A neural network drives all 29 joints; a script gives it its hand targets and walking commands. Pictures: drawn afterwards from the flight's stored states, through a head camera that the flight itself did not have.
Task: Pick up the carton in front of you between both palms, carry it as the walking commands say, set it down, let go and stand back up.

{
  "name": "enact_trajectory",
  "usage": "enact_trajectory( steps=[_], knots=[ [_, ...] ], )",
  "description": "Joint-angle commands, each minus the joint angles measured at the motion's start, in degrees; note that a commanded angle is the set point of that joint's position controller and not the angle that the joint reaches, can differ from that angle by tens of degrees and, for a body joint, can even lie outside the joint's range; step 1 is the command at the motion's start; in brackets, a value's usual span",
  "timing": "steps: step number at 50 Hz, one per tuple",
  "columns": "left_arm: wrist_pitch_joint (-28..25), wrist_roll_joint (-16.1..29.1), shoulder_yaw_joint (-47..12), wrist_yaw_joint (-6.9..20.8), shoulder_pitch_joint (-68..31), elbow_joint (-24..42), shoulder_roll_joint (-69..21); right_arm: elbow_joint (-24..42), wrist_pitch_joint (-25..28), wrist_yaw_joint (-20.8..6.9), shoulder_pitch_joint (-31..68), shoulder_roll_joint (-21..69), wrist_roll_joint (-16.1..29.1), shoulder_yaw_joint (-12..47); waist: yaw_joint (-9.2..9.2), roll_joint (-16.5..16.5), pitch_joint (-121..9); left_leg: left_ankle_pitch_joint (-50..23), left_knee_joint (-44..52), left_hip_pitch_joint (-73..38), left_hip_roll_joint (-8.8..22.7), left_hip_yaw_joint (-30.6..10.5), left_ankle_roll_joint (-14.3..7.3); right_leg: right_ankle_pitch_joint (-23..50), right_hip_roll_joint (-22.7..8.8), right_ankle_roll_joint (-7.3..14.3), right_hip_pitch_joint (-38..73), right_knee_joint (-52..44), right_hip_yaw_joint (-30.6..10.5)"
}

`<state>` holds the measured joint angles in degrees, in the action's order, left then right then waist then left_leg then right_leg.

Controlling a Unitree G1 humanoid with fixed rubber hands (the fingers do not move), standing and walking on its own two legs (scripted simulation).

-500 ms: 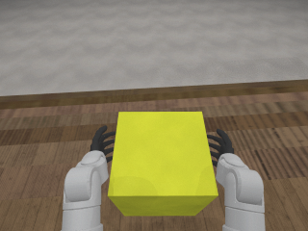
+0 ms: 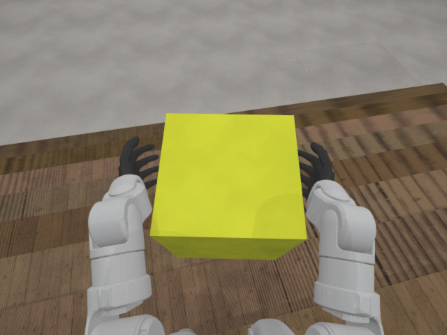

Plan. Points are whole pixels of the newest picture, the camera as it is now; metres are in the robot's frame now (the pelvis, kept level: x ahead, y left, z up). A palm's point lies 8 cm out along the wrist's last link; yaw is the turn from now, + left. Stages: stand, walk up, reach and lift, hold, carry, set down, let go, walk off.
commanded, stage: carry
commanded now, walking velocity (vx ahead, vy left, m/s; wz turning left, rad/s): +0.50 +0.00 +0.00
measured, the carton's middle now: (228, 196) +0.36 -0.02 +0.01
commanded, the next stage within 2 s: none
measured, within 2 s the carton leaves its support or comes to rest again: neither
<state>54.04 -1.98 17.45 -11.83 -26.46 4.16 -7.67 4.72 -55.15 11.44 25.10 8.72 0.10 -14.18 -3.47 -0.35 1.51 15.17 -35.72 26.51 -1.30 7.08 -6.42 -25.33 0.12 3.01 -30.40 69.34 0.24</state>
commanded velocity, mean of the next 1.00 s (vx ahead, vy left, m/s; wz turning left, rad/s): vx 0.50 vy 0.00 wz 0.00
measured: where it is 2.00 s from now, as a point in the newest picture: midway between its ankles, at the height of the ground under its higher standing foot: (222, 152)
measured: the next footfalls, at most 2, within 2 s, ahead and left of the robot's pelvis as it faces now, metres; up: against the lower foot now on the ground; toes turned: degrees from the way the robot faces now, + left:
right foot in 0.40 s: +0.42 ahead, -0.08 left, -0.14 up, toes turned -3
left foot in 0.84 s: +0.72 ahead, +0.00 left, -0.27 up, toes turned +0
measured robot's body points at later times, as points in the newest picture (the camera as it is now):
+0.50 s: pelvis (238, 231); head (288, 83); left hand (162, 105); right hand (275, 97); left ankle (194, 331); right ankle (232, 282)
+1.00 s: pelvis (224, 155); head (240, 30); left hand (188, 81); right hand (265, 86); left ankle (213, 232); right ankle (241, 224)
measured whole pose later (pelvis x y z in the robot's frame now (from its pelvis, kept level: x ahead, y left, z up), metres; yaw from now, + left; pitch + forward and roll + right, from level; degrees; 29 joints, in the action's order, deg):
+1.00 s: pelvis +0.70 -0.04 -0.30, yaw +0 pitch +2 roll +1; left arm 44.3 -4.3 16.8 -12.3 -18.4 -5.2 -8.1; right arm -3.4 -47.1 13.8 18.9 7.7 0.4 -9.5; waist -7.5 -1.0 -2.0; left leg 25.7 -47.0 23.6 -8.1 5.1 -8.7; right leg -27.0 1.5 2.3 -39.4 80.4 -3.1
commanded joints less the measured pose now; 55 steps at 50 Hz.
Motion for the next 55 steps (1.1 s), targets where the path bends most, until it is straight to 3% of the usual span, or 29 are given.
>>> enact_trajectory(
  steps=[1, 8, 11, 13, 15, 17, 18, 19, 20, 21, 22, 23, 25, 26, 28, 31, 32, 34, 39, 41, 42, 43, 44, 46, 47, 49, 51, 52, 55],
  knots=[
    [-0.23, 8.24, -35.64, 0.94, -27.84, 4.6, -42.96, 10.26, 2.28, -1.8, 34.11, 42.06, 11.57, 37.78, 0.49, -4.53, -29.95, -30.49, 7.11, -32.69, 16.32, -20.84, -7.29, 0.56, -2.32, -0.18, -9.68, -8.22, -1.85],
    [0.1, 7.21, -37.83, 1.46, -23.83, 5.55, -40.5, 8.05, 1.61, -1.82, 26.57, 38.67, 8.0, 37.14, -0.21, -6.58, -28.46, -42.97, 0.39, -37.16, 13.87, -13.82, -5.99, 16.82, -1.86, 0.04, -16.28, -9.21, 2.6],
    [1.3, 6.51, -37.12, 2.02, -23.17, 3.24, -39.76, 4.28, 0.94, -1.32, 24.92, 37.53, 5.37, 35.63, -5.35, -4.07, -19.82, -34.95, -2.32, -47.77, 11.48, -18.9, -5.71, 23.87, -2.37, -0.37, -34.04, -19.51, 1.11],
    [1.71, 5.19, -34.92, 1.97, -22.17, 0.61, -38.75, 2.12, 0.62, -0.98, 24.91, 38.09, 4.88, 35.47, -3.88, -0.36, -17.05, -23.59, -3.65, -31.92, 7.39, -12.11, -3.79, 43.37, -1.77, -0.33, -17.05, -35.67, 2.58],
    [1.88, 3.73, -32.91, 1.58, -22.3, -0.66, -37.86, 0.35, 0.66, -0.92, 25.17, 38.94, 5.81, 35.67, -3.02, -4.39, -13.97, -10.85, -1.15, -12.22, 5.92, -7.41, -2.35, 56.78, -0.43, 0.1, 5.09, -39.77, 6.11],
    [1.92, 2.54, -31.14, 1.18, -21.66, -3.34, -36.94, -1.54, 0.5, -0.71, 27.22, 39.09, 5.9, 35.21, 2.46, -7.38, -15.83, -11.06, -8.14, -9.02, 6.95, -6.38, -1.03, 58.12, -2.64, 1.59, 16.03, -35.11, 4.0],
    [1.83, 2.55, -30.09, 1.0, -21.09, -4.13, -35.44, -2.55, 0.32, -0.65, 27.4, 39.27, 5.95, 35.15, 7.96, -6.32, -20.05, -25.25, -15.92, -8.53, 7.01, -3.66, 0.62, 53.05, 0.85, 1.76, 23.74, -29.4, 9.15],
    [1.69, 3.0, -29.85, 0.9, -22.12, -4.31, -34.98, -3.22, 0.21, -0.39, 27.81, 39.54, 5.67, 34.78, 12.95, -3.69, -22.42, -34.58, -29.57, -8.0, 7.46, -1.95, 2.22, 46.07, 1.98, 2.3, 30.86, -30.05, 10.56],
    [1.36, 3.63, -29.46, 0.74, -22.93, -5.31, -35.5, -3.35, 0.01, 0.07, 29.54, 39.18, 5.15, 33.16, 20.87, 5.43, -23.65, -32.11, -51.75, -5.77, 4.33, 1.22, 4.77, 42.98, 0.51, 3.71, 37.54, -38.84, 10.19],
    [1.43, 3.85, -29.13, 0.83, -23.32, -5.66, -34.73, -3.0, 0.02, 0.76, 31.13, 38.66, 3.98, 31.68, 19.05, 14.36, -14.45, 17.77, -71.78, 4.2, -5.25, 0.17, 5.71, 49.52, -4.12, 5.56, 34.46, -43.53, 3.94],
    [1.23, 5.67, -30.91, 0.34, -25.84, -6.87, -34.57, -5.61, -0.29, 1.51, 30.5, 36.54, 2.09, 28.44, 6.06, 14.63, -17.68, 22.81, -67.78, 19.87, -3.68, -12.23, 4.72, 69.15, -14.36, 7.28, 46.17, -30.17, -13.87],
    [0.85, 9.31, -34.08, 0.16, -29.98, -5.96, -36.96, -7.02, -0.23, 2.48, 27.88, 34.24, 0.42, 24.92, 7.25, 10.05, -18.97, 16.72, -61.03, 19.59, -0.68, -12.45, 5.05, 51.25, -16.78, 8.03, 40.16, -35.56, -19.41],
    [0.06, 12.56, -35.79, 0.14, -33.57, -4.25, -41.14, -7.38, 0.49, 3.35, 28.24, 35.21, -0.18, 22.86, 5.25, 0.15, -22.27, 9.84, -50.48, 17.56, 2.41, -13.33, 5.29, 28.14, -17.99, 11.54, 31.75, -38.05, -26.24],
    [-0.83, 13.22, -36.65, 0.3, -36.22, -3.52, -43.14, -6.26, 1.25, 2.65, 30.18, 37.11, 0.87, 22.93, 5.47, 6.6, -23.11, 11.7, -49.17, 18.11, 4.04, -14.01, 5.19, 26.14, -20.54, 15.11, 28.16, -36.42, -34.39],
    [-1.79, 14.96, -38.14, 1.61, -37.06, -3.12, -48.61, -6.09, 3.29, 1.47, 34.48, 41.87, 2.54, 25.31, 5.88, 1.77, -18.94, 11.27, -34.58, 15.79, 4.21, -12.03, 6.14, 25.34, -17.37, 15.2, 17.87, -36.68, -27.13],
    [-4.33, 13.9, -39.5, 3.03, -34.18, -3.97, -50.41, -5.1, 6.31, -0.05, 34.51, 45.92, 4.41, 29.23, 6.3, 5.97, -24.8, -1.51, -37.73, 16.51, 3.7, -7.53, 4.44, 41.72, -15.41, 11.16, 22.68, -31.33, -20.13],
    [-5.32, 13.61, -39.5, 3.12, -32.65, -3.49, -50.61, -4.89, 7.37, -0.26, 33.17, 46.28, 4.78, 30.69, 7.26, 2.67, -24.41, -15.02, -27.66, 21.13, 5.13, -10.76, 3.94, 35.5, -10.07, 7.91, 27.15, -25.33, -15.0],
    [-7.02, 11.89, -39.67, 2.65, -27.5, -3.62, -49.85, -3.99, 9.16, -0.5, 30.18, 46.43, 5.49, 32.6, 8.66, 0.5, -24.8, -26.0, -15.31, 20.84, 1.72, -5.03, 4.49, 30.65, -5.25, 6.82, 29.68, -21.2, -10.2],
    [-9.81, 9.36, -39.74, 2.14, -18.97, -3.08, -45.2, -1.33, 11.41, -0.48, 25.98, 43.23, 5.25, 33.97, 10.28, 6.75, -22.78, -39.98, 3.17, -3.96, -4.88, 4.83, 2.9, 32.93, -0.75, 5.69, 19.04, -13.54, -0.69],
    [-10.03, 9.32, -40.03, 1.83, -18.52, -1.75, -43.49, -0.09, 11.3, -0.21, 23.9, 39.6, 4.96, 33.68, -1.79, 6.4, -28.34, -34.42, 0.42, -21.27, -4.29, 4.22, 0.24, 49.27, -4.0, 2.18, 13.77, 3.98, 2.88],
    [-9.87, 8.76, -39.16, 1.44, -20.19, -1.09, -41.64, -0.94, 11.11, 0.19, 21.24, 38.48, 3.51, 33.15, -8.66, -2.22, -27.18, -33.43, 6.69, -28.24, -2.02, 1.85, -2.29, 46.95, -1.01, -0.49, 7.84, 22.96, 6.36],
    [-9.57, 7.95, -38.48, 0.77, -21.71, -0.95, -40.29, -3.27, 10.63, 0.31, 18.53, 36.64, 3.3, 32.55, -10.56, -13.38, -20.89, -47.11, 1.86, -34.38, 4.98, -6.49, -4.76, -4.7, 6.27, -0.91, -9.26, 40.22, 8.13],
    [-8.91, 6.88, -36.52, 0.29, -18.1, -2.62, -37.99, -4.35, 10.29, 1.1, 17.3, 35.77, 3.68, 32.63, -2.91, -13.66, -24.28, -49.86, -1.11, -42.43, 12.13, -29.37, -9.65, -11.7, 6.77, -0.8, -20.61, 35.46, -0.44],
    [-8.75, 4.78, -31.14, -1.03, -15.2, -5.18, -34.55, -2.89, 9.37, 1.44, 20.98, 37.87, 7.04, 36.76, -1.95, 2.75, -22.95, -30.62, -0.82, -38.7, 17.39, -38.25, -14.3, -8.18, 1.01, -0.85, -26.84, 24.99, -6.84],
    [-8.89, 3.97, -28.93, -1.01, -13.25, -4.98, -34.52, -1.32, 9.43, 1.49, 23.53, 38.43, 8.43, 38.02, -1.36, 1.37, -26.68, -17.78, -0.68, -36.88, 21.21, -46.55, -17.26, -6.66, -0.63, -0.48, -28.83, 21.08, -9.64],
    [-9.22, 3.48, -27.39, -0.77, -18.48, -5.87, -36.0, -2.46, 9.08, 0.42, 27.9, 43.29, 11.36, 40.04, 0.43, 5.57, -20.38, -15.01, 2.77, -19.64, 17.78, -40.32, -14.63, 1.43, -2.52, -1.45, -19.28, 1.82, -7.29],
    [-10.11, 4.34, -28.94, 0.26, -22.27, -6.17, -38.94, -3.22, 9.55, -1.03, 30.64, 45.54, 13.09, 40.73, -0.38, 0.56, -17.73, -23.08, 3.79, -9.01, 14.69, -33.21, -11.1, 6.64, -0.32, -2.09, -8.78, -4.94, -1.08],
    [-10.58, 4.79, -30.19, 0.65, -23.73, -6.31, -40.6, -4.25, 9.83, -1.55, 30.43, 46.29, 12.62, 40.3, 0.18, -3.18, -21.46, -27.2, -0.12, -11.67, 13.85, -29.79, -8.76, 16.74, -0.58, -0.92, -7.58, 2.54, 0.1],
    [-12.32, 6.08, -33.12, 0.8, -25.74, -6.03, -42.35, -7.49, 11.25, -1.82, 26.51, 46.6, 10.57, 37.92, -4.86, -1.26, -19.87, -17.93, -11.5, -25.72, 3.18, -21.36, -4.9, 33.31, 0.74, 0.05, -21.47, -16.16, 2.07]
  ],
)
